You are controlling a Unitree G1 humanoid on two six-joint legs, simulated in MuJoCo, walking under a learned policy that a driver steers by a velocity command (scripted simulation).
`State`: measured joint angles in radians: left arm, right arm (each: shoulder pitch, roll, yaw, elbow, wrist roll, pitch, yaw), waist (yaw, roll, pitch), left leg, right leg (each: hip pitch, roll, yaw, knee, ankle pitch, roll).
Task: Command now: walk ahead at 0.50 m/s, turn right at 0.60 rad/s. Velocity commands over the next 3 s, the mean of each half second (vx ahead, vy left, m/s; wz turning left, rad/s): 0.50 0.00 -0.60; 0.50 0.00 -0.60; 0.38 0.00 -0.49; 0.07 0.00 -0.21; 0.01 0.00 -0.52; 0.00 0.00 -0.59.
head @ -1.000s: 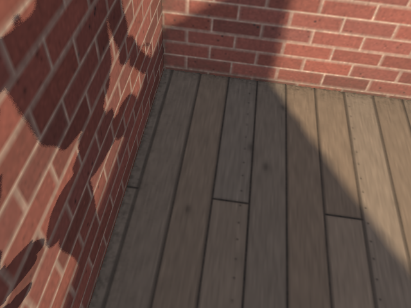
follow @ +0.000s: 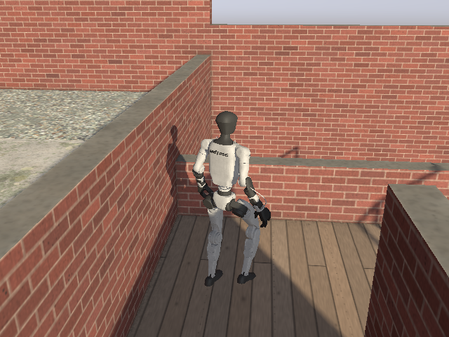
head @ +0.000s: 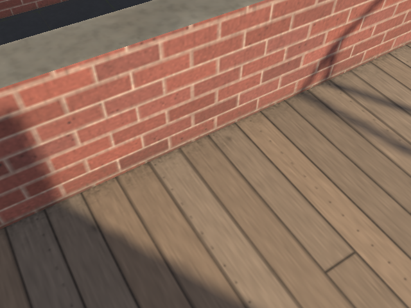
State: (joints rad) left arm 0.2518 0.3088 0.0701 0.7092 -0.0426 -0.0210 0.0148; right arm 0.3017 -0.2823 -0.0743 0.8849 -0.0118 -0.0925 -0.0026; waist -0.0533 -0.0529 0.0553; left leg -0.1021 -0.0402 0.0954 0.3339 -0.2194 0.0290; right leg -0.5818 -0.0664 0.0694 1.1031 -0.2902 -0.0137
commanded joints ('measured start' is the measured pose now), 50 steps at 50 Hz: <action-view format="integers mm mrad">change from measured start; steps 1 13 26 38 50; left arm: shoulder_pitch -30 87 51 144 -12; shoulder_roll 28 135 140 122 45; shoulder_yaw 5 64 41 38 3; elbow -91 -101 -55 35 -80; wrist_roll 1 26 32 20 20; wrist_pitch -6 11 -49 -13 -1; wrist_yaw -6 -62 -5 12 -14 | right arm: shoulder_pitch -43 23 -215 -238 -81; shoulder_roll -125 -231 -108 -179 -147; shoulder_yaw -20 -26 3 -15 -14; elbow -42 8 -170 -202 -120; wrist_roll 1 39 -11 1 7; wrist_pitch -17 29 -4 -41 -26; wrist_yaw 0 -20 5 25 11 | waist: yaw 19 193 61 40 31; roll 131 118 24 -70 145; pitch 15 -136 -22 -80 -16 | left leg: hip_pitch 39 66 -514 -202 -2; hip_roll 298 280 121 30 309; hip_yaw -167 125 -158 -162 -226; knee -177 324 486 72 -198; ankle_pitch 309 930 169 172 194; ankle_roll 155 32 -105 11 166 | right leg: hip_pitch -140 485 365 555 -103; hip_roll -54 141 -35 -38 -64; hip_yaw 35 -181 205 349 27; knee -83 -485 -929 -616 -69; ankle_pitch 120 194 368 498 29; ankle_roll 5 -136 -251 -141 15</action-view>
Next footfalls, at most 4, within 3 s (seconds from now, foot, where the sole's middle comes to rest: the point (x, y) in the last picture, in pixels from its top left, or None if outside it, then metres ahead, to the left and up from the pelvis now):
0.26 right None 0.33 -0.17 -0.78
0.78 left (230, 247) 0.69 -0.10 -0.78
1.28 right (334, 225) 0.76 -0.49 -0.78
1.72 left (297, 176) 0.98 -0.40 -0.78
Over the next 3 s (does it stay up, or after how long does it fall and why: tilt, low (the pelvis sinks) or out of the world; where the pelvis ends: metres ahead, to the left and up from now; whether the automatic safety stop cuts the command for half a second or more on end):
stays up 0.81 -0.44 0.00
